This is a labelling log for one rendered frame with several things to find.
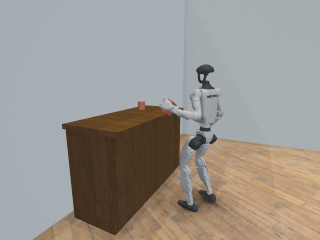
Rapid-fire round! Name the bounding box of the robot right upper arm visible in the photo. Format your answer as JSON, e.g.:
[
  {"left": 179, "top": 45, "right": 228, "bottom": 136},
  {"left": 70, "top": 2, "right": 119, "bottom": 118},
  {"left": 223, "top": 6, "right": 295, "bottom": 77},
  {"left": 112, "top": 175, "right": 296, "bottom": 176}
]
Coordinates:
[{"left": 215, "top": 88, "right": 224, "bottom": 117}]

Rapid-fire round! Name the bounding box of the robot left forearm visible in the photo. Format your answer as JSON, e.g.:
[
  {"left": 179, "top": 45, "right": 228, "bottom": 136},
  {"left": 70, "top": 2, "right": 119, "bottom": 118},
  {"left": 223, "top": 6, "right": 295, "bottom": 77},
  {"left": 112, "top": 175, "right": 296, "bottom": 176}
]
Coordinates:
[{"left": 170, "top": 105, "right": 199, "bottom": 120}]

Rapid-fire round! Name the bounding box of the sponge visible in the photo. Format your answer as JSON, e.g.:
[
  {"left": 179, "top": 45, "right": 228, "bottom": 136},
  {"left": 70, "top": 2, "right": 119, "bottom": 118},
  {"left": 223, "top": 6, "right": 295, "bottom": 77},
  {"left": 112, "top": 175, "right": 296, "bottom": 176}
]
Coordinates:
[{"left": 161, "top": 99, "right": 177, "bottom": 116}]

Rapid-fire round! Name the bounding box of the robot left hand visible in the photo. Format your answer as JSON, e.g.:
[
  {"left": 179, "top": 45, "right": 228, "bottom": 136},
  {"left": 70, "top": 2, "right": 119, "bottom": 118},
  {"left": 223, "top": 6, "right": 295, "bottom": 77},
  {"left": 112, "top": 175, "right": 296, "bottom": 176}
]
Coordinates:
[{"left": 159, "top": 98, "right": 173, "bottom": 111}]

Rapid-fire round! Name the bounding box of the robot foot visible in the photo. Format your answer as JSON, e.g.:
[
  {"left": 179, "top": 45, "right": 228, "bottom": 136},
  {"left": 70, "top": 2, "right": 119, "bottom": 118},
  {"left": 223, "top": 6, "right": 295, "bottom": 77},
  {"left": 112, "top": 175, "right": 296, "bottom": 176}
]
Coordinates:
[
  {"left": 178, "top": 200, "right": 198, "bottom": 212},
  {"left": 198, "top": 190, "right": 217, "bottom": 201}
]

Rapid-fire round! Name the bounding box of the right robot foot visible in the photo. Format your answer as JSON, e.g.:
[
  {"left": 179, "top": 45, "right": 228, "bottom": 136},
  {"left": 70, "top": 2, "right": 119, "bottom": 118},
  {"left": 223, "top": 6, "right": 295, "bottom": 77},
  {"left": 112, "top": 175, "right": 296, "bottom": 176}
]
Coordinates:
[{"left": 198, "top": 190, "right": 217, "bottom": 201}]

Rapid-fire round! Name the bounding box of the table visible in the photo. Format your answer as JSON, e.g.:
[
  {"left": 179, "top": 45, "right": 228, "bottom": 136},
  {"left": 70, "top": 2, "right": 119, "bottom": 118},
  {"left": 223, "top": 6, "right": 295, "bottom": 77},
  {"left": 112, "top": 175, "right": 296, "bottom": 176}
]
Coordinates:
[{"left": 62, "top": 105, "right": 184, "bottom": 235}]

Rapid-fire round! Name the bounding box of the left robot foot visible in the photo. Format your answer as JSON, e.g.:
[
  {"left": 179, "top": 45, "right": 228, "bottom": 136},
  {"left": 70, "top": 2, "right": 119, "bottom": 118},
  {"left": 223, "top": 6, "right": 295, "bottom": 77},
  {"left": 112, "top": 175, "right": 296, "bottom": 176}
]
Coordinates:
[{"left": 178, "top": 200, "right": 198, "bottom": 212}]

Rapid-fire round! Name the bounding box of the robot left upper arm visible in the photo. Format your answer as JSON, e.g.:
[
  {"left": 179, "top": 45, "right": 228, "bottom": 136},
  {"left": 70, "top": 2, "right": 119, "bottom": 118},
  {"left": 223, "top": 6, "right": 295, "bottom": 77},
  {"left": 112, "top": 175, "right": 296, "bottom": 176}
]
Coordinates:
[{"left": 189, "top": 89, "right": 202, "bottom": 122}]

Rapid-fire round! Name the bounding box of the robot right forearm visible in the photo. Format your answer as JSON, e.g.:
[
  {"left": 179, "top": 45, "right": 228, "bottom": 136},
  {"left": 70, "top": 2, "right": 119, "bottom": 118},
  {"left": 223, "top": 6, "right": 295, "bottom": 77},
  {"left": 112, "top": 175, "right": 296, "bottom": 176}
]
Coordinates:
[{"left": 208, "top": 115, "right": 223, "bottom": 127}]

